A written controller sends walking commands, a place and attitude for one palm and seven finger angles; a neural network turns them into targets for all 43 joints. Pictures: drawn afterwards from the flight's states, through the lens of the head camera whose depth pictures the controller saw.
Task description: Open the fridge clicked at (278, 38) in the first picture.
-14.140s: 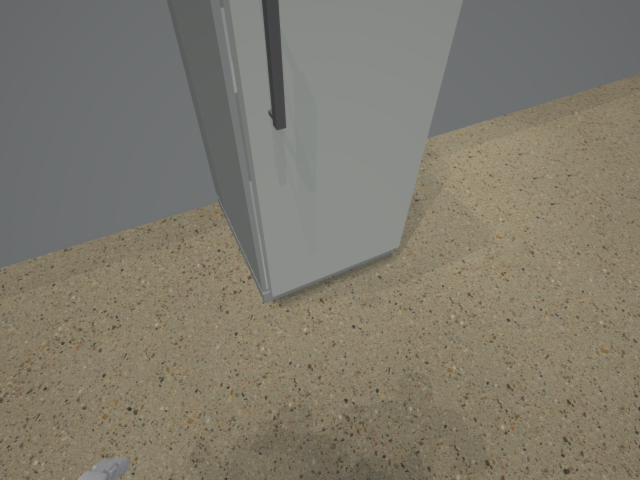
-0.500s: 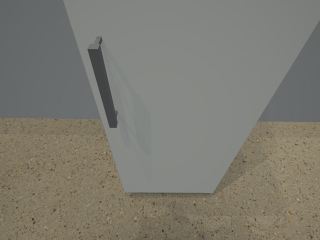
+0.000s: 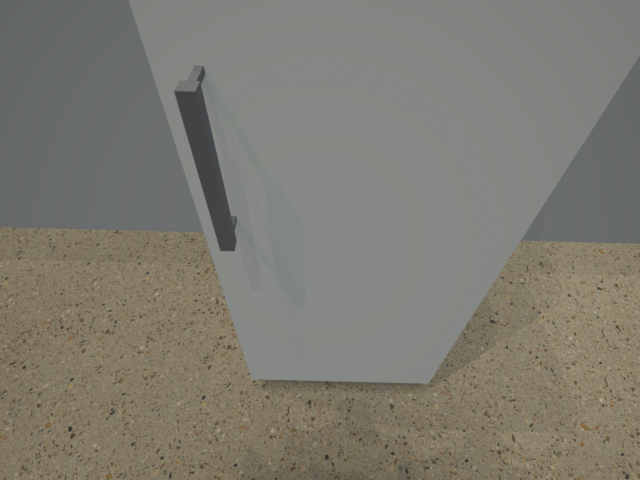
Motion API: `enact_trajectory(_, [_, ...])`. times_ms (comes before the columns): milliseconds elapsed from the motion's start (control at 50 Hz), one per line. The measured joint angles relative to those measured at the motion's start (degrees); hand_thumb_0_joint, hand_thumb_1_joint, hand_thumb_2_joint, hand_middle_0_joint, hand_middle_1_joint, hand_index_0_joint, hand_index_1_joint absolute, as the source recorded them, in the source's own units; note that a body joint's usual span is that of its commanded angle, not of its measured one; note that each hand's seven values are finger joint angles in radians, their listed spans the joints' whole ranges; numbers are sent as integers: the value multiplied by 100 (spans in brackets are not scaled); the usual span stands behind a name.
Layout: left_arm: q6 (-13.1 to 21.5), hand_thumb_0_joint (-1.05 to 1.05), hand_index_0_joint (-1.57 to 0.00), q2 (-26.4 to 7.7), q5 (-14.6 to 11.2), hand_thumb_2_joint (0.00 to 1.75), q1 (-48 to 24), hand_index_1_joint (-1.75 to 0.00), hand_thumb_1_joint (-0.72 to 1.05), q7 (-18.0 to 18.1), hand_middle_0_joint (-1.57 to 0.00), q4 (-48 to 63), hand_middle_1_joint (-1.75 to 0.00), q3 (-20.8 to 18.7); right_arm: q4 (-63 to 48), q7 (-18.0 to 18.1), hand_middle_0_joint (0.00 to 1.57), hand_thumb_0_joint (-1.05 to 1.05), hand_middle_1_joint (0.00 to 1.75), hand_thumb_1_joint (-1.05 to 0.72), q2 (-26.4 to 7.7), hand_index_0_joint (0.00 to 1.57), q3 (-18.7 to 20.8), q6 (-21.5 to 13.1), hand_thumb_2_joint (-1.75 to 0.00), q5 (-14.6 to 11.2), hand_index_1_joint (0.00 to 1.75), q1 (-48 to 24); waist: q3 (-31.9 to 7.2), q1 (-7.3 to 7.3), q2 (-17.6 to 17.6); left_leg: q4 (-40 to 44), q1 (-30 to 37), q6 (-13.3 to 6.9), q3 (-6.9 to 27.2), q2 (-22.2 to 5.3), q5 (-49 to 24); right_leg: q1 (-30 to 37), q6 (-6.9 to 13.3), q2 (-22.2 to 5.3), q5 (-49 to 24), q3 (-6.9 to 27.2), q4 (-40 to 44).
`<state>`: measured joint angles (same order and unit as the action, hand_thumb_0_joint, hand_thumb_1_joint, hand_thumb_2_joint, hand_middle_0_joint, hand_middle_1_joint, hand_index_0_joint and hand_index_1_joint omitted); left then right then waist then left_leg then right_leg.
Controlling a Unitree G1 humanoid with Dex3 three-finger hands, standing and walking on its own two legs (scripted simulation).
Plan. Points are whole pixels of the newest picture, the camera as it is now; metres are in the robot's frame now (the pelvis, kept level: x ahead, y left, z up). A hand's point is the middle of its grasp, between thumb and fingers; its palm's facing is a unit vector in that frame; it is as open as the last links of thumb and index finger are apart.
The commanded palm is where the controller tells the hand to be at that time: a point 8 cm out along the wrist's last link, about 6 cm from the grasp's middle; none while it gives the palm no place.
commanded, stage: raise the hand to about handle height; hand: left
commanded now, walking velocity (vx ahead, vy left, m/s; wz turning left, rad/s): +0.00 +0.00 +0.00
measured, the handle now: (215, 171) +0.45 +0.18 +0.14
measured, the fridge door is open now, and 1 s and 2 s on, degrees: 0 0 0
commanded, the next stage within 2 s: none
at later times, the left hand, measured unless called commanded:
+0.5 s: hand (151, 451) +0.15 +0.19 +0.01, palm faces +0.13 -0.99 -0.07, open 9.6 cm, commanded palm +0.13 +0.25 +0.02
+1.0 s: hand (107, 365) +0.21 +0.24 +0.08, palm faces +0.08 -0.99 -0.08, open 12.6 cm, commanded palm +0.18 +0.29 +0.10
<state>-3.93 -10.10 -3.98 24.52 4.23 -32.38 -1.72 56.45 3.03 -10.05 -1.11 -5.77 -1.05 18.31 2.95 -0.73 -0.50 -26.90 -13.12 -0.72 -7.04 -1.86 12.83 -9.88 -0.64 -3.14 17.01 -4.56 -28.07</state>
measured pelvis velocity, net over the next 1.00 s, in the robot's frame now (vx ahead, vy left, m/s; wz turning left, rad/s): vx -0.01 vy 0.00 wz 0.03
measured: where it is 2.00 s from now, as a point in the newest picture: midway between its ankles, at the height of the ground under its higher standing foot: outside the picture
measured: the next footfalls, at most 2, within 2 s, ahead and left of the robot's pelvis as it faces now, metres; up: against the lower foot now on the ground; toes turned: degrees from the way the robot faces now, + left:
none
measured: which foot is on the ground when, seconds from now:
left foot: down 0.00-1.00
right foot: down 0.00-1.00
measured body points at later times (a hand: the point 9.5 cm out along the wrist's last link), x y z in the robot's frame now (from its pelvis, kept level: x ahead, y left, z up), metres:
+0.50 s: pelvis -0.03 -0.03 -0.06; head +0.00 -0.02 +0.39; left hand +0.13 +0.25 +0.02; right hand +0.20 -0.24 -0.11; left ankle +0.02 +0.11 -0.74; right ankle -0.02 -0.12 -0.74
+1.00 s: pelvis -0.01 +0.00 -0.02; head -0.01 -0.01 +0.43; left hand +0.20 +0.29 +0.09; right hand +0.16 -0.25 -0.09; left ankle +0.02 +0.11 -0.74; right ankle -0.02 -0.12 -0.74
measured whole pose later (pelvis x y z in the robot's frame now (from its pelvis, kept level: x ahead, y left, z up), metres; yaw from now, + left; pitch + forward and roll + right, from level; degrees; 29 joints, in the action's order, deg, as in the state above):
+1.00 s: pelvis -0.01 +0.00 -0.02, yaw +2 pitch +2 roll -1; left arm 11.8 -18.5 -19.8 14.6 -19.8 -0.2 -18.4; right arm 36.4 5.4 -16.1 -0.8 -16.7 -3.3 15.3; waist -2.1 -1.3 1.6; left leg -39.2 -24.5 -0.7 -4.1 -3.0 17.0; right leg -19.0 -0.3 -2.8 21.0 -6.7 -38.0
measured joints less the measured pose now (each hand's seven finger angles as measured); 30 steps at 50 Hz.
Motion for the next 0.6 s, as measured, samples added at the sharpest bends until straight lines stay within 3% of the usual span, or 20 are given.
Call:
enact_trajectory(60, [604, 3, -20, -89, -315, 88, 142, -31, 90, 179, -20, 1916, -32, -89, -612, 90, 20, 2, 30, -92, -153, 20, 66, -610, -90, -89, 30, 88, -190, 118, 63, -282, -299, -9, 133, 69, 59, -255, -2, -94, 192, -127, -364])
enact_trajectory(100, [1254, 3, -20, -46, -443, 87, -126, -33, 88, 3, -20, 2423, -33, -245, -967, 51, 20, 2, 30, -91, -284, 20, 150, -792, -90, -42, 30, -78, -386, 216, 150, -623, -682, -8, 201, 54, 157, -591, 8, -108, 296, -182, -662])
enact_trajectory(140, [2082, 2, -20, 15, -630, 86, -377, -35, 84, -435, -20, 2556, -35, -413, -1277, -51, 20, 1, 30, -91, -356, 20, 240, -864, -90, 17, 30, -348, -639, 250, 144, -1059, -1199, 12, 175, -4, 303, -1141, 36, -98, 445, -131, -1127])
enact_trajectory(180, [2893, 2, -20, 50, -809, 84, -518, -37, 80, -1109, -20, 2493, -37, -550, -1588, -188, 20, 1, 30, -91, -376, 20, 343, -860, -90, 33, 30, -634, -806, 248, 64, -1554, -1704, 42, 139, -82, 486, -1685, 79, -70, 634, -64, -1655])
enact_trajectory(220, [3323, 1, -21, 39, -921, 83, -501, -40, 76, -1735, -21, 2408, -40, -623, -1954, -282, 20, 1, 30, -91, -410, 20, 427, -801, -90, 4, 30, -847, -847, 216, -14, -2001, -2082, 57, 139, -145, 659, -2076, 108, -48, 815, -34, -2117])
enact_trajectory(280, [3150, 1, -22, -9, -1063, 80, -167, -44, 68, -2164, -22, 2465, -44, -691, -2433, -254, 20, 1, 30, -90, -476, 20, 483, -666, -90, -51, 30, -1003, -851, 102, -115, -2435, -2407, 73, 183, -190, 836, -2391, 161, -36, 1025, -50, -2566])
enact_trajectory(340, [2873, 1, -23, -55, -1117, 77, 286, -48, 61, -2032, -23, 2710, -48, -831, -2700, -144, 20, 1, 30, -90, -510, 20, 489, -599, -90, -54, 30, -1005, -830, -39, -124, -2671, -2559, 138, 326, -231, 936, -2445, 206, 0, 1128, -176, -2714])
enact_trajectory(420, [3112, 2, -23, -187, -1147, 73, 488, -54, 51, -1795, -23, 3183, -54, -986, -2675, -9, 20, 1, 30, -90, -503, 20, 349, -702, -90, -24, 30, -905, -771, -189, -27, -2861, -2701, 172, 596, -262, 980, -2391, 256, 54, 1167, -431, -2720])
enact_trajectory(480, [3235, 2, -23, -318, -1251, 70, 110, -59, 44, -2024, -23, 3290, -59, -998, -2474, 58, 20, 1, 30, -90, -458, 20, 148, -791, -90, -59, 30, -861, -689, -230, 97, -2919, -2764, 186, 743, -274, 965, -2348, 282, 89, 1141, -570, -2671])
enact_trajectory(520, [3027, 2, -23, -439, -1299, 68, -246, -62, 39, -2278, -23, 3228, -62, -997, -2336, 95, 20, 1, 30, -90, -387, 20, 17, -797, -90, -94, 30, -822, -638, -215, 173, -2855, -2723, 190, 767, -282, 920, -2291, 291, 109, 1084, -594, -2579])
enact_trajectory(600, [2277, 1, -24, -677, -1434, 64, -672, -68, 30, -2576, -24, 3022, -68, -1143, -2150, 143, 20, 1, 30, -90, -200, 21, -148, -748, -90, -135, 30, -645, -621, -70, 266, -2483, -2421, 188, 643, -295, 782, -2069, 260, 135, 912, -486, -2239])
